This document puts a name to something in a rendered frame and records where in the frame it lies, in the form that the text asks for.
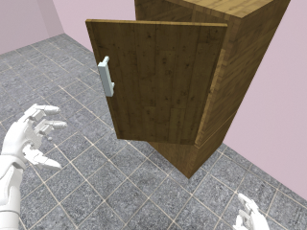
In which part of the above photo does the robot left hand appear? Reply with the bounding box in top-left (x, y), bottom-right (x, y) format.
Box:
top-left (1, 103), bottom-right (68, 171)

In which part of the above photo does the left robot forearm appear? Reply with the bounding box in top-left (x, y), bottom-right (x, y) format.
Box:
top-left (0, 154), bottom-right (27, 230)

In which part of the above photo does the robot right hand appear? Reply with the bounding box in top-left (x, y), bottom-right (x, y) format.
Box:
top-left (232, 193), bottom-right (270, 230)

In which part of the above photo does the handle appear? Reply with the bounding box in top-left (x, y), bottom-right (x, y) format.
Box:
top-left (98, 56), bottom-right (114, 97)

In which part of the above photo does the cupboard door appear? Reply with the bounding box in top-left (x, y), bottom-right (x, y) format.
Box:
top-left (84, 18), bottom-right (228, 146)

